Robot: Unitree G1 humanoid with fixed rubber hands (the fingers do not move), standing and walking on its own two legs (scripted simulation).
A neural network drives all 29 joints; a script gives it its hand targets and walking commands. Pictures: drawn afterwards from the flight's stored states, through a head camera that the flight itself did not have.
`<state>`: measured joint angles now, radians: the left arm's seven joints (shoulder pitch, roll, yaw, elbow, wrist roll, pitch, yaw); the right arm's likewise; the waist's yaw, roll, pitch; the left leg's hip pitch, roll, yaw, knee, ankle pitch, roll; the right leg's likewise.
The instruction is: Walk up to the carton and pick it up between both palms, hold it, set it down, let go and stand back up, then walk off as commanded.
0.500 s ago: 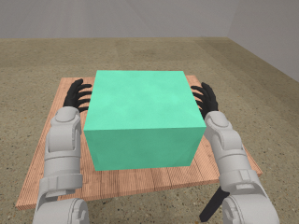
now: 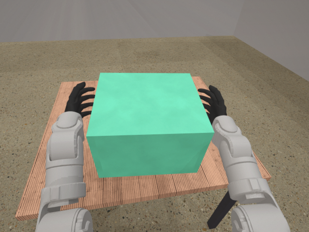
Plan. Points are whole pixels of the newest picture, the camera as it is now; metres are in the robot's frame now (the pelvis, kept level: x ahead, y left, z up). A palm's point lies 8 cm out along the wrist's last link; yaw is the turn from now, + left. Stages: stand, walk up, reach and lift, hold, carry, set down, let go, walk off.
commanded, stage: hold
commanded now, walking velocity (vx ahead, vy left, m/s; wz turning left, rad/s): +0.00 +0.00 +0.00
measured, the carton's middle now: (147, 121) +0.39 +0.00 +0.12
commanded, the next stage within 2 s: none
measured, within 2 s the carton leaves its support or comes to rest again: neither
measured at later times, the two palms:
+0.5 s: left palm (70, 114) +0.35 +0.19 +0.17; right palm (214, 115) +0.35 -0.17 +0.17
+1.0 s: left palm (73, 115) +0.36 +0.18 +0.17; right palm (216, 115) +0.36 -0.17 +0.17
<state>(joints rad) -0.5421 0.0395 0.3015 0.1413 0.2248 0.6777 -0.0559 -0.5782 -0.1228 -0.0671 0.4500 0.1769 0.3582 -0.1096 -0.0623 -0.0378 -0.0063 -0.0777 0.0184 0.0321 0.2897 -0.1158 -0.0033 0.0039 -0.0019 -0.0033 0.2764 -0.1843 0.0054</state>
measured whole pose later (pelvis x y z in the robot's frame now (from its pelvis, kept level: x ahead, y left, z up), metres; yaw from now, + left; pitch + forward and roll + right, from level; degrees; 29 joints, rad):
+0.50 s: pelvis -0.01 +0.00 +0.00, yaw +0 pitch -5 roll +0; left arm -0.56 0.06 0.29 0.17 0.22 0.67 -0.06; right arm -0.59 -0.10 -0.09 0.47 0.16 0.34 -0.11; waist -0.06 -0.05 -0.01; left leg -0.09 0.01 0.02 0.29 -0.11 0.00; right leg -0.01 0.00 -0.01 0.28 -0.18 0.01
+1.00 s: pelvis +0.00 +0.00 +0.00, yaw +0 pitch -5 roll +0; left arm -0.54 0.04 0.30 0.15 0.23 0.68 -0.05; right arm -0.59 -0.12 -0.07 0.47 0.18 0.35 -0.10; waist -0.06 -0.05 -0.01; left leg -0.08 0.02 0.03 0.29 -0.11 0.00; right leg 0.00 0.00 0.00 0.28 -0.18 0.01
